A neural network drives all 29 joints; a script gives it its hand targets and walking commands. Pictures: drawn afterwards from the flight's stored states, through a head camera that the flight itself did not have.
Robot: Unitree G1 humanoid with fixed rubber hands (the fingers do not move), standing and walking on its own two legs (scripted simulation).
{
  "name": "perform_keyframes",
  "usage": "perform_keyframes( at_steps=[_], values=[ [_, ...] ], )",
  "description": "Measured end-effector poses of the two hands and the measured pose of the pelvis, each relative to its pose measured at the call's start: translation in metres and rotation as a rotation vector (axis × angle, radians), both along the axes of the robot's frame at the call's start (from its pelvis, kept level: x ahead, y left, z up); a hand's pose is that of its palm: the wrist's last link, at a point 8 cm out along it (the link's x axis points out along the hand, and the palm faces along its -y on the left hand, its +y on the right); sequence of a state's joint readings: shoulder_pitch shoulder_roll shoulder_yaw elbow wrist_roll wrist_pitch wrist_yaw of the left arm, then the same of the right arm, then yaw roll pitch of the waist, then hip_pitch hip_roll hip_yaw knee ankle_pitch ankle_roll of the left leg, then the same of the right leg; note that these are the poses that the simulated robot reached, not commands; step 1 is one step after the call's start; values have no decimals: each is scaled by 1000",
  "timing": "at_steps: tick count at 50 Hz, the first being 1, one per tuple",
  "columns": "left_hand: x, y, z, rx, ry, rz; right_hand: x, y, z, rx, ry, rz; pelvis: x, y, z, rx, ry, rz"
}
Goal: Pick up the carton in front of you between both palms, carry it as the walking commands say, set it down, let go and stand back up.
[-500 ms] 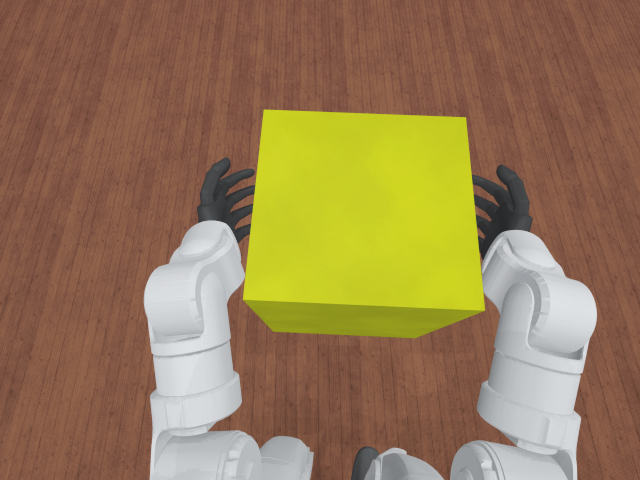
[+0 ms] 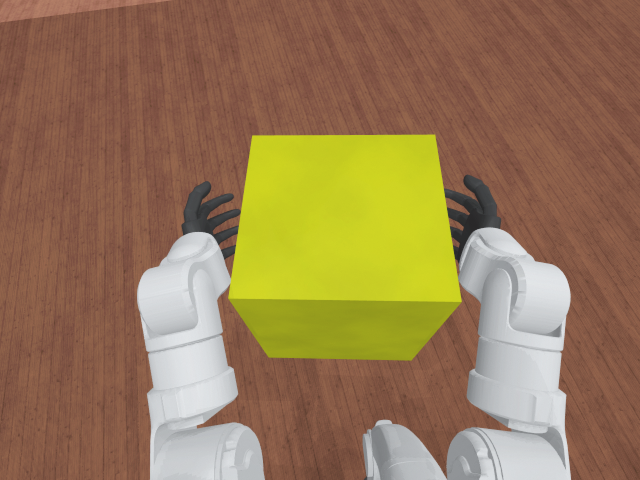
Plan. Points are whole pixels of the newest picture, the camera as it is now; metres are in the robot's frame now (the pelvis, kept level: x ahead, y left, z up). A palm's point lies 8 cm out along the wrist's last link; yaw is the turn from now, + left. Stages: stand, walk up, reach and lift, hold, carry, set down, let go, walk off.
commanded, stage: carry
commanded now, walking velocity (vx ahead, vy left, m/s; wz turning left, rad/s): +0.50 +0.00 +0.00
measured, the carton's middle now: (340, 260) +0.37 -0.04 +0.05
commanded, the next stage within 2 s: none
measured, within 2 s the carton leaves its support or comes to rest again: neither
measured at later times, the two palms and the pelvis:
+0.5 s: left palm (195, 55) +0.67 +0.15 +0.18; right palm (398, 42) +0.68 -0.16 +0.17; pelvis +0.33 -0.02 +0.02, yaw +0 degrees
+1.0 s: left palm out of the picture +0.96 +0.13 +0.22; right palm out of the picture +0.99 -0.18 +0.22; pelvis +0.63 -0.05 +0.08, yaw +1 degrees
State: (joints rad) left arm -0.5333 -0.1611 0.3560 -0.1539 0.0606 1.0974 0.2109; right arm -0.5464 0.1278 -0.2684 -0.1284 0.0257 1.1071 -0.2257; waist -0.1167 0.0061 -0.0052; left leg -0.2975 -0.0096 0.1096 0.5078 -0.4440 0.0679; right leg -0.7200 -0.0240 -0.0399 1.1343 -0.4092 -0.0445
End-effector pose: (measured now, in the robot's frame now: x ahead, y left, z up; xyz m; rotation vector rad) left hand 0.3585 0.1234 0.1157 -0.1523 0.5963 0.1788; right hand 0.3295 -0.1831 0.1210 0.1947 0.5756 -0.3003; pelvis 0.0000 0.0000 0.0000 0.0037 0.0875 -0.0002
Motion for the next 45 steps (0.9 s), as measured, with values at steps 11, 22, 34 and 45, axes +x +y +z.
perform_keyframes(
  at_steps=[11, 22, 34, 45],
  values=[
    [122, 9, 27, -4, -48, 95, 175, 11, 25, -42, -43, 134, 144, -40, 8, -16, -4, 9],
    [256, 27, 63, 22, -90, 128, 313, 25, 46, -24, -73, 120, 280, -29, 29, 15, 10, 13],
    [427, -8, 51, 2, 41, -17, 421, -6, 49, 4, 44, -10, 428, -5, 58, 3, -9, -2],
    [564, -7, 97, 43, -115, 71, 596, -7, 94, -36, -116, 107, 575, -42, 60, -35, -21, 9]
  ],
)
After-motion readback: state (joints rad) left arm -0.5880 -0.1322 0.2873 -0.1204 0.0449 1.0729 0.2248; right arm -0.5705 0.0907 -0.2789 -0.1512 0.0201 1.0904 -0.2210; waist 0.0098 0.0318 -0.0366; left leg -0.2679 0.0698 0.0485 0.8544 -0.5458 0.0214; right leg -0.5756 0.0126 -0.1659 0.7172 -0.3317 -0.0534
